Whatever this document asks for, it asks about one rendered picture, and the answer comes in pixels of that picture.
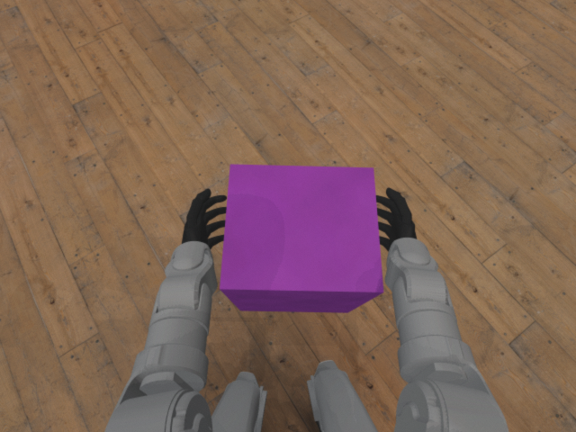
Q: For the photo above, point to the robot thigh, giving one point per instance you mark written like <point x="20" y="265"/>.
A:
<point x="240" y="409"/>
<point x="336" y="405"/>

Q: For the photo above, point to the left robot thigh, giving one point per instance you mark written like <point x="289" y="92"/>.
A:
<point x="240" y="409"/>

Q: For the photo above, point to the robot right forearm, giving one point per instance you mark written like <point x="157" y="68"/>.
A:
<point x="430" y="342"/>

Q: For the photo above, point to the robot left forearm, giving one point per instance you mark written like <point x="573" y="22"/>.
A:
<point x="174" y="354"/>

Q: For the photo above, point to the robot left upper arm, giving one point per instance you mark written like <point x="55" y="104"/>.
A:
<point x="182" y="410"/>

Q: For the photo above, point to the right robot thigh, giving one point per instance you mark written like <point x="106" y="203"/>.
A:
<point x="336" y="405"/>

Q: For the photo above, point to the robot right upper arm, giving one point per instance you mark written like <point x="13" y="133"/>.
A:
<point x="428" y="405"/>

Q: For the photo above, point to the carton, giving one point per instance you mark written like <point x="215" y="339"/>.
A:
<point x="301" y="238"/>

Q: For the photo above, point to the robot right hand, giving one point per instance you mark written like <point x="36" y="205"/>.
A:
<point x="400" y="218"/>

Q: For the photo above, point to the robot left hand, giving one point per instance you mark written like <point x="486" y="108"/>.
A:
<point x="196" y="228"/>

